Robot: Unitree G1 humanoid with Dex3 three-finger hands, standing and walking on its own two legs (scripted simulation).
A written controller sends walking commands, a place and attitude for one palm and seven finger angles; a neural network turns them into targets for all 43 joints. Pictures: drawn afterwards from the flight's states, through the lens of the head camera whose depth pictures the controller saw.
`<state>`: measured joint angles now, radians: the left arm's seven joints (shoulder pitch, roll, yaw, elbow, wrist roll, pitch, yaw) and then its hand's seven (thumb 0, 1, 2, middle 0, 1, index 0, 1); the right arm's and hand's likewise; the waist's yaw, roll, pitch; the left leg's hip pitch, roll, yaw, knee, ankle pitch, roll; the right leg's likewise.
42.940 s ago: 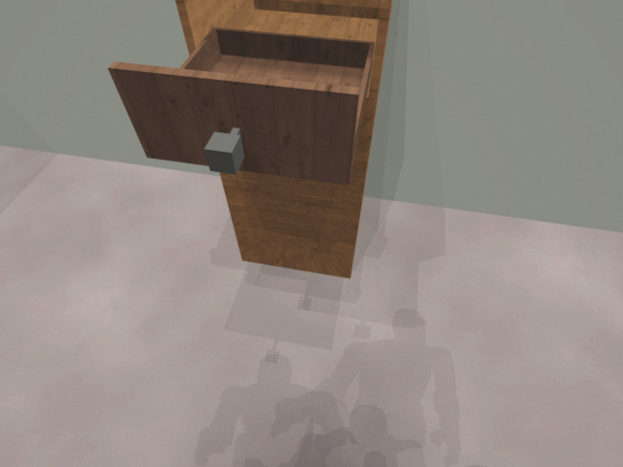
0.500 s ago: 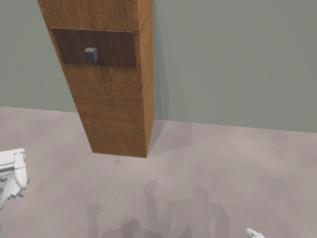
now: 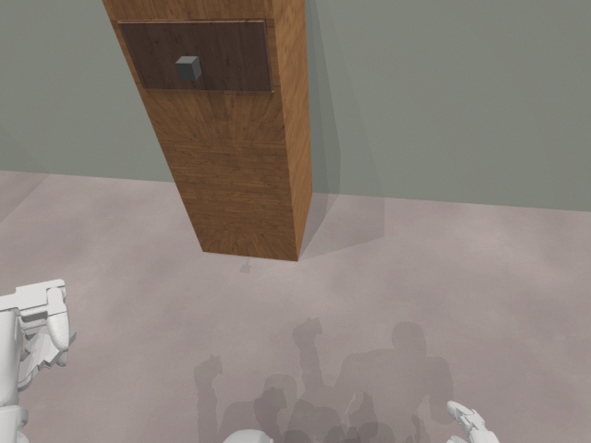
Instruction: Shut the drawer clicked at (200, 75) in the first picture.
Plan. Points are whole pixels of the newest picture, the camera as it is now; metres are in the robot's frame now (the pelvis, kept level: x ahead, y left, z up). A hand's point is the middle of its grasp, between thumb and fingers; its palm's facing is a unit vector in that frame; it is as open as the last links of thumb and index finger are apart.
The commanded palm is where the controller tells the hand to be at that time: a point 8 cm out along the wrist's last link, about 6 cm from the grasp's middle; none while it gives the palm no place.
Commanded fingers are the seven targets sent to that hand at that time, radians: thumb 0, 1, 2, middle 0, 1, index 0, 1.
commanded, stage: stop stepping back and stand still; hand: left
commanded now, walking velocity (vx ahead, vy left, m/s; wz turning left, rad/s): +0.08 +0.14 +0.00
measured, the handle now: (191, 64) +0.95 +0.34 +0.11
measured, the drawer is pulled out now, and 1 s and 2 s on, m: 0.01 0.01 0.01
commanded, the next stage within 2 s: let the arm hang, fingers relaxed in 0.10 s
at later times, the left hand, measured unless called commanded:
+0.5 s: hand out of the picture +0.09 +0.24 -0.15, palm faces +0.06 -0.97 -0.24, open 3.1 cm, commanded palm none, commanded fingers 0.00 0.90 0.90 -0.76 -0.91 -0.76 -0.91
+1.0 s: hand out of the picture +0.01 +0.26 -0.16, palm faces +0.02 -0.97 -0.22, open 7.1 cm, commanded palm none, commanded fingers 0.00 0.90 0.90 -0.20 -0.30 -0.20 -0.30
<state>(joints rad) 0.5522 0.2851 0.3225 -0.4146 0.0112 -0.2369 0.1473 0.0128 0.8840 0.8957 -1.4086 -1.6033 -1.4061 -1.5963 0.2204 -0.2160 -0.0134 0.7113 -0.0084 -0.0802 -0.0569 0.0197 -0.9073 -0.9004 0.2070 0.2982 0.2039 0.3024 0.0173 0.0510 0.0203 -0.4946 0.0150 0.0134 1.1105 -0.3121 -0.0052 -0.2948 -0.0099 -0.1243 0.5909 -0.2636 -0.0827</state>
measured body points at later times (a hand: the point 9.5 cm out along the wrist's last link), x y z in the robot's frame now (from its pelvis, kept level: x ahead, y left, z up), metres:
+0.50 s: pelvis +0.02 +0.05 +0.00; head +0.05 +0.06 +0.45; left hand +0.09 +0.29 -0.14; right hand +0.12 -0.17 -0.13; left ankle +0.02 +0.14 -0.73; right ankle +0.04 -0.06 -0.73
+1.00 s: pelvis +0.02 +0.08 +0.01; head +0.03 +0.07 +0.46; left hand +0.01 +0.31 -0.14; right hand +0.01 -0.13 -0.15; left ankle +0.02 +0.14 -0.73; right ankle +0.04 -0.06 -0.73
